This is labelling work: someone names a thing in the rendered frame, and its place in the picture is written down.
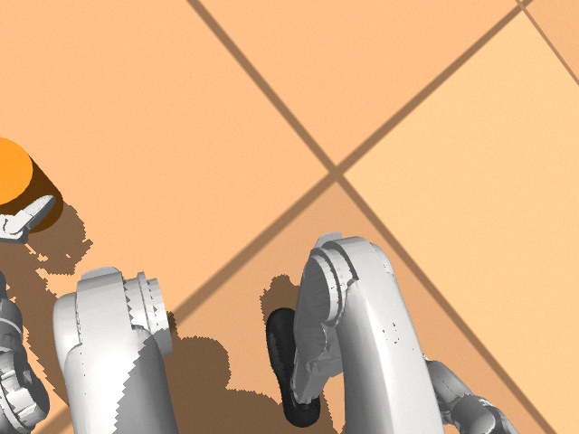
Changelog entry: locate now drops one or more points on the left robot arm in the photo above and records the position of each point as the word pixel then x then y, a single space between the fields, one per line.
pixel 23 399

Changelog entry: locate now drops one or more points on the left robot hand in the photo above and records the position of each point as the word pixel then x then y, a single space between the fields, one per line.
pixel 15 229

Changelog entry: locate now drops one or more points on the right robot hand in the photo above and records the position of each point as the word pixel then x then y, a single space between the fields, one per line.
pixel 448 388

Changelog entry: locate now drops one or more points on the can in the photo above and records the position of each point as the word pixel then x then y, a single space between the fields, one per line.
pixel 22 182

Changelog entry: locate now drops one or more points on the right robot foot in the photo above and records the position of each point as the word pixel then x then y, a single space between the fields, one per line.
pixel 282 347

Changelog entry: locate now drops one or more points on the right robot arm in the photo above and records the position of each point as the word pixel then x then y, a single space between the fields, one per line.
pixel 476 415

